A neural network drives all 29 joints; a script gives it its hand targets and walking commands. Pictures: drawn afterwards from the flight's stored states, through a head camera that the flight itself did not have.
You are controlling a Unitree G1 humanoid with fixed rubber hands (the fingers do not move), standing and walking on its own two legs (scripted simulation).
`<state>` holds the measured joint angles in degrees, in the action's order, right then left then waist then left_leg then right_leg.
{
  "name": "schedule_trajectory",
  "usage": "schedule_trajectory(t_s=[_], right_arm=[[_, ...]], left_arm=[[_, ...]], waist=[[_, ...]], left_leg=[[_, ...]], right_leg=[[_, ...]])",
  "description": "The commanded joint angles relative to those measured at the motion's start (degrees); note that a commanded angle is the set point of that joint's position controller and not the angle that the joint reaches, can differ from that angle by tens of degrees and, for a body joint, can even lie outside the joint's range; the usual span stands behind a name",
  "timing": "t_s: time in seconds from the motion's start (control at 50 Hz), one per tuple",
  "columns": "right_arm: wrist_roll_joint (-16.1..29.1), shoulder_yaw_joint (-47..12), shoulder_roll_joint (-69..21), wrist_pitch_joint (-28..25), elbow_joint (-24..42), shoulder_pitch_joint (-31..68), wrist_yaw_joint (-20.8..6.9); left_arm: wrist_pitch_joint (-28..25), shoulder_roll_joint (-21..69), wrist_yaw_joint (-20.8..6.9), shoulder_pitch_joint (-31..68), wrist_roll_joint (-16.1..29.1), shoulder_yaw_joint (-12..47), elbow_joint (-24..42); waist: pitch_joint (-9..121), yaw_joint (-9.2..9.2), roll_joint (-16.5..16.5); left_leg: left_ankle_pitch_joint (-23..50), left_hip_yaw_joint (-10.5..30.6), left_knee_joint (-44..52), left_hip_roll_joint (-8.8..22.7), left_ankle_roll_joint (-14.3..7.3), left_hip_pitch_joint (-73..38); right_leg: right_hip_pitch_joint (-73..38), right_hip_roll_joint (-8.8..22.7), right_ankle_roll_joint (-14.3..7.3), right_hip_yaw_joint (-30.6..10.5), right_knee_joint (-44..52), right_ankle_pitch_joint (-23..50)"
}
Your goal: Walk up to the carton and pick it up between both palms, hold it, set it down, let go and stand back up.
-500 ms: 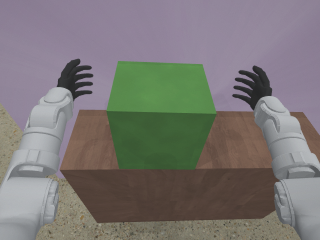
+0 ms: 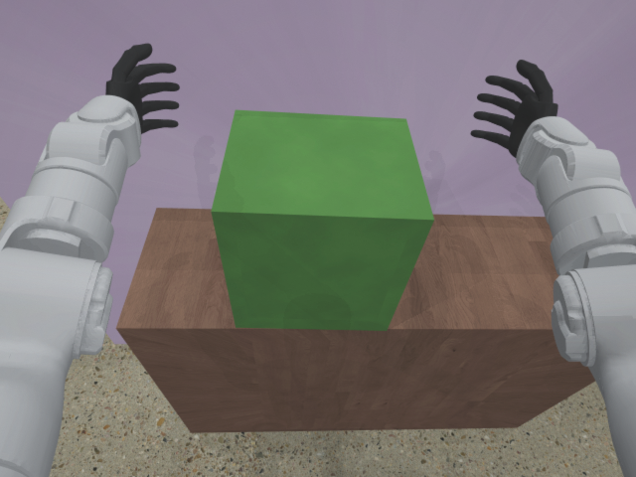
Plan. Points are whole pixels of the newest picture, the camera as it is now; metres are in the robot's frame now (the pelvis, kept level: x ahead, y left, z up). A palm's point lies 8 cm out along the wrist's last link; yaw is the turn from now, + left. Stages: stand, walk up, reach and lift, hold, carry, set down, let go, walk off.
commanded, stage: reach and lift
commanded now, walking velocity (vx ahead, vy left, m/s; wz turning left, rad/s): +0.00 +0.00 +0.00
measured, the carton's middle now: (316, 228) +0.48 -0.01 +0.02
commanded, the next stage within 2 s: none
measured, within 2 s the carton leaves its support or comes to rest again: neither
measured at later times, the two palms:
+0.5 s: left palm (158, 200) +0.46 +0.21 +0.09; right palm (469, 208) +0.45 -0.22 +0.10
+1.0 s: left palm (176, 207) +0.47 +0.20 +0.07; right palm (461, 216) +0.46 -0.21 +0.08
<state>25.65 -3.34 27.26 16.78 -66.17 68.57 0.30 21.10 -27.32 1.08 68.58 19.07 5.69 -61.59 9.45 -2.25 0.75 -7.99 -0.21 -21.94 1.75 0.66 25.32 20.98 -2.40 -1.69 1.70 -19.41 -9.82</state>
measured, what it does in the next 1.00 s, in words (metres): stands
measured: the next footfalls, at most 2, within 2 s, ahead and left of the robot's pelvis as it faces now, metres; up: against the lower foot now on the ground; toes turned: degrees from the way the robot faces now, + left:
none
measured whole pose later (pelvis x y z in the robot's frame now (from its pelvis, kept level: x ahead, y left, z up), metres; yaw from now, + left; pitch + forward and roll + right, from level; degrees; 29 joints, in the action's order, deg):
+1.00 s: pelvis -0.01 +0.00 -0.02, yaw -2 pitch +26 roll -1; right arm 25.2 -7.0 18.9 -11.0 -79.7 62.9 0.4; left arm -14.9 -18.8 0.4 65.0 19.0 7.5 -85.1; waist 16.0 -0.7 0.3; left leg -10.4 -0.7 -31.8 2.4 0.7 47.6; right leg 44.2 -2.5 -1.5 1.9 -30.1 -12.1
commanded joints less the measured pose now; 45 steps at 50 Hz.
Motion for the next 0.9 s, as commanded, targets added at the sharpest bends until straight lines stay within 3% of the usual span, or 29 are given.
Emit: schedule_trajectory(t_s=[0.0,0.16,0.3,0.42,0.54,0.64,0.74,0.88], right_arm=[[0.2,0.3,8.7,-3.1,4.0,23.1,0.0],[-0.7,-0.7,5.4,-11.3,2.6,18.0,0.3],[-3.3,1.5,4.6,-19.6,5.0,16.9,1.1],[-4.6,2.6,5.2,-23.6,2.2,18.3,1.3],[-3.5,0.6,4.0,-26.5,-2.2,16.1,1.5],[0.0,-3.5,1.9,-28.2,-6.3,15.3,0.7],[1.3,-4.8,1.2,-29.2,-4.0,17.5,-0.4],[0.1,-3.0,2.8,-30.2,-6.3,17.1,0.0]], left_arm=[[-4.9,-8.0,-0.8,26.6,0.0,-0.7,1.6],[-15.9,-5.5,-2.3,22.4,-1.0,0.7,-3.5],[-25.6,-4.3,-1.1,22.3,-0.8,0.0,-3.0],[-30.9,-3.0,-0.5,24.7,-0.6,-1.1,-4.6],[-34.1,-2.0,-0.7,21.2,-1.6,-1.1,-12.0],[-36.9,-1.8,-1.2,19.8,-1.4,-0.1,-18.9],[-38.7,-0.8,-0.6,23.7,1.3,2.4,-17.1],[-38.5,0.5,-0.7,23.6,0.4,1.7,-15.7]], waist=[[28.8,-0.44,-1.2],[28.4,0.27,-2.8],[38.9,0.32,-3.1],[45.3,-0.45,-4.0],[45.4,0.09,-2.2],[39.3,1.60,-0.5],[43.8,2.07,-1.8],[47.5,0.94,-3.4]], left_leg=[[14.1,1.5,-2.0,-1.0,0.0,-18.8],[15.4,1.2,-3.3,-0.9,0.9,-17.8],[18.0,0.7,-6.7,-0.6,2.1,-17.6],[20.0,0.0,-9.6,0.0,3.0,-19.0],[20.5,-0.3,-10.8,-0.2,2.6,-12.9],[16.7,-0.3,-9.9,-0.4,1.0,-5.2],[16.5,-0.7,-11.1,-0.1,1.2,-5.6],[21.1,-0.9,-13.5,0.1,2.8,-9.6]], right_leg=[[-5.6,0.8,3.6,0.5,-0.9,23.3],[-1.9,1.0,3.2,1.2,-0.9,20.5],[3.0,0.9,3.4,2.1,-3.2,21.6],[4.9,0.5,3.8,2.1,-5.5,25.3],[4.4,0.9,4.7,1.7,-7.9,27.8],[5.1,1.7,5.2,0.9,-9.3,23.7],[8.2,1.5,5.1,1.6,-10.8,21.5],[11.5,0.9,4.4,1.9,-10.9,24.7]])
